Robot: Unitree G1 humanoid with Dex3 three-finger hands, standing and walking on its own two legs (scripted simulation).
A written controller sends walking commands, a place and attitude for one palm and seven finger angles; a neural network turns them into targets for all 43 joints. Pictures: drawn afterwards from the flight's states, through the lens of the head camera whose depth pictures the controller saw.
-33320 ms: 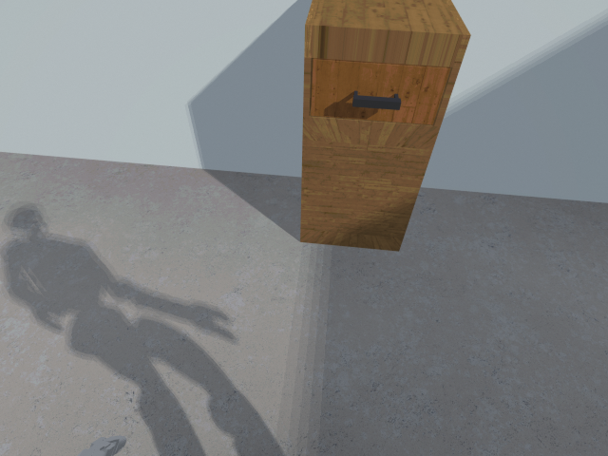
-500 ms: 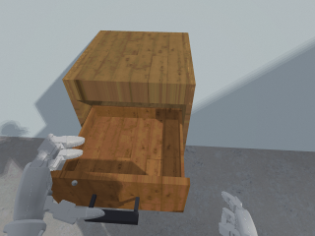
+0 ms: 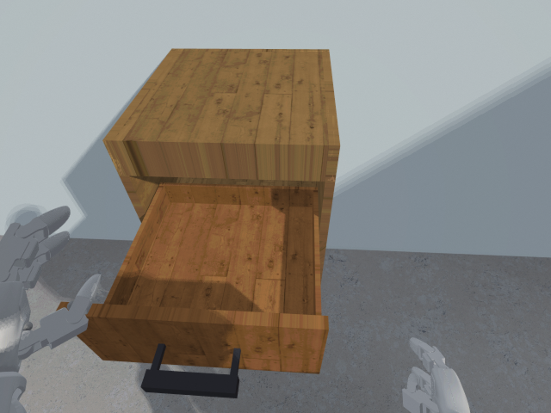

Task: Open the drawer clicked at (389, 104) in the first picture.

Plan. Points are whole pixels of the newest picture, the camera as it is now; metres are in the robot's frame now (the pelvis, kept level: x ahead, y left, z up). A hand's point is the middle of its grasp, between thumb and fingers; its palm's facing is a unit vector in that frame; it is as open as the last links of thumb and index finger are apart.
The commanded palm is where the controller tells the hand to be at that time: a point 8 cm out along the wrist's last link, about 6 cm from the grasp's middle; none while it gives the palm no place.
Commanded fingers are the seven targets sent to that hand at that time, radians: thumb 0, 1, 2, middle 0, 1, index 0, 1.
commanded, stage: draw the hand back to the body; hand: left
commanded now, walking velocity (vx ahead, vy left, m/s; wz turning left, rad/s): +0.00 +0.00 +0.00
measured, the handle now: (194, 368) +0.20 +0.15 -0.05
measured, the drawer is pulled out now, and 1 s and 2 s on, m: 0.30 0.30 0.30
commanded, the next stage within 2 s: step back with the hand held close in 0.26 s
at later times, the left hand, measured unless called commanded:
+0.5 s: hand (79, 290) +0.19 +0.23 +0.18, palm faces +0.39 -0.79 -0.47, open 7.4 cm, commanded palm +0.13 +0.26 +0.18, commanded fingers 0.00 0.90 0.90 -0.20 -0.30 -0.20 -0.30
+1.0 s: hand (64, 357) +0.13 +0.22 +0.16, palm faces +0.35 -0.81 -0.48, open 7.4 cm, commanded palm +0.08 +0.26 +0.18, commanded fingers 0.00 0.90 0.90 -0.20 -0.30 -0.20 -0.30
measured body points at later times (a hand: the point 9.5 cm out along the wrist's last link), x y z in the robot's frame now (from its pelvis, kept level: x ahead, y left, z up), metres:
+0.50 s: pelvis +0.00 -0.02 +0.00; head +0.01 -0.03 +0.45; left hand +0.16 +0.27 +0.20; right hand +0.19 -0.24 -0.08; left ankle -0.01 +0.08 -0.74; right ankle -0.03 -0.10 -0.74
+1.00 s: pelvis -0.07 -0.01 -0.01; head -0.06 -0.02 +0.44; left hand +0.11 +0.26 +0.19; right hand +0.10 -0.24 -0.09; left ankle -0.01 +0.08 -0.74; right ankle -0.11 -0.11 -0.74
